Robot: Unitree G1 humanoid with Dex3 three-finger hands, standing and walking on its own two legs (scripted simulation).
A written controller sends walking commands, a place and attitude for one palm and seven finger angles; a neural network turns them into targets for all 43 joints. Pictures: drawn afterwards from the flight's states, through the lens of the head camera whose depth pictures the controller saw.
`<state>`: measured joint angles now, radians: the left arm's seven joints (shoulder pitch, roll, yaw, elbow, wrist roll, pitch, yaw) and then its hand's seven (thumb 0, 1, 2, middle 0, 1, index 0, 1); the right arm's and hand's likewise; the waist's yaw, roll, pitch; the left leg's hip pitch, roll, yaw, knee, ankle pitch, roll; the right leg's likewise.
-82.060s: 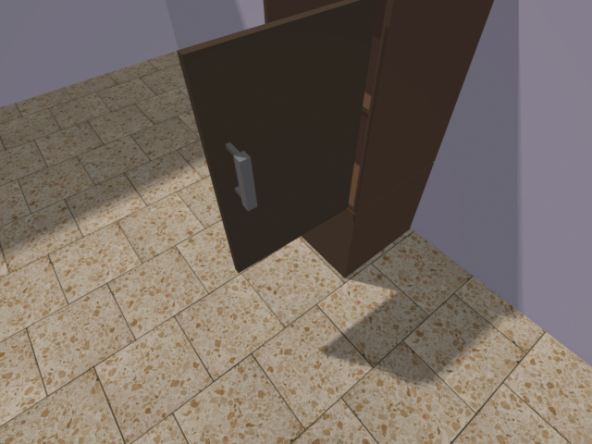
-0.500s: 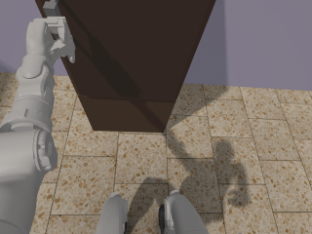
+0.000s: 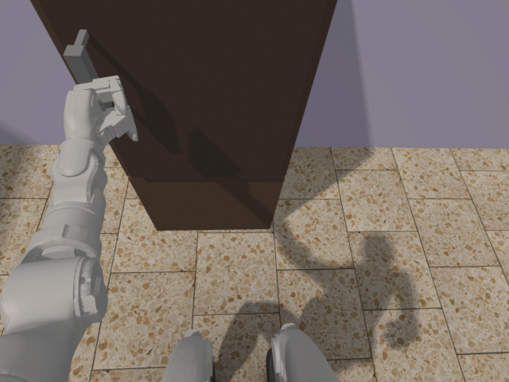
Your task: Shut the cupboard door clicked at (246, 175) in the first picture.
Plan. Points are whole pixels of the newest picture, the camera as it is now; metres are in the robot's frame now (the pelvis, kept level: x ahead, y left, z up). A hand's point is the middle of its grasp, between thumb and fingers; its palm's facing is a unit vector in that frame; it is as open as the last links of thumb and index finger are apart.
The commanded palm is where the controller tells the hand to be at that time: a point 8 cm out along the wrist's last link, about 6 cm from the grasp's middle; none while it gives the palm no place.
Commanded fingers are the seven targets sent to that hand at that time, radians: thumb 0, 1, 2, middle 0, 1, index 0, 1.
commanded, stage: pull the fist back off the door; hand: left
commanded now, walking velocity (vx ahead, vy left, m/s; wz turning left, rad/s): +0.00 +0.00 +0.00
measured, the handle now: (94, 77) +0.58 +0.22 +0.09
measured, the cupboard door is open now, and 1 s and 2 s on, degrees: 0 0 0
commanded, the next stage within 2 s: draw the hand back to the body in 0.24 s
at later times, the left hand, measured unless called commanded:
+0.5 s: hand (122, 138) +0.44 +0.16 +0.11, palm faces +0.04 -1.00 -0.03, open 3.1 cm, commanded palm +0.40 +0.22 +0.12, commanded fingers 0.00 0.90 0.90 -1.30 -1.50 -1.30 -1.50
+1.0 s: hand (53, 177) +0.35 +0.20 +0.17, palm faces +0.20 -0.95 -0.24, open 3.0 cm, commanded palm +0.30 +0.25 +0.19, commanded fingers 0.00 0.90 0.90 -0.94 -1.11 -0.94 -1.11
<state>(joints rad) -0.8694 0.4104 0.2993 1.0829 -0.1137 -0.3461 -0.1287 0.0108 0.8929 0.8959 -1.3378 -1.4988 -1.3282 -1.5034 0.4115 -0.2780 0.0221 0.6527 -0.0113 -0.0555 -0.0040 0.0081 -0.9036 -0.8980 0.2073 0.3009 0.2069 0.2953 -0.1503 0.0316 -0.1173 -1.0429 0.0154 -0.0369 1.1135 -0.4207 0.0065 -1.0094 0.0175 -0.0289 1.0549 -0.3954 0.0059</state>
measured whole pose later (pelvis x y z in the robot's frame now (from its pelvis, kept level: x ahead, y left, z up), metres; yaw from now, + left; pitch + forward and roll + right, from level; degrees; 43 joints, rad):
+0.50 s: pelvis +0.06 -0.01 +0.03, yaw +0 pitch +14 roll -1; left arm -0.36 0.24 0.22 0.60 -0.18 -0.36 -0.15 0.01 0.90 0.90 -1.30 -1.50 -1.30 -1.50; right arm 0.27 -0.25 0.00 0.58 0.02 0.00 -0.02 0.01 -0.90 -0.90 0.21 0.30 0.21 0.30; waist -0.04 0.04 -0.13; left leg -0.73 0.02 -0.02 0.95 -0.46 -0.01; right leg -0.72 0.02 -0.01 0.93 -0.45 -0.01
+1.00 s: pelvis +0.06 -0.02 +0.07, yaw +1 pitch +3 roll +0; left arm 0.04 0.30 0.19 0.13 -0.12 -0.11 -0.03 0.01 0.90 0.90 -1.18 -1.36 -1.17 -1.37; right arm 0.22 -0.24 0.03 0.57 0.04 -0.04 -0.10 0.01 -0.90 -0.90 0.21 0.30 0.21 0.30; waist 0.00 0.06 -0.07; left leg -0.38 0.01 -0.02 0.67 -0.34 -0.01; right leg -0.38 0.00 -0.01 0.68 -0.35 -0.02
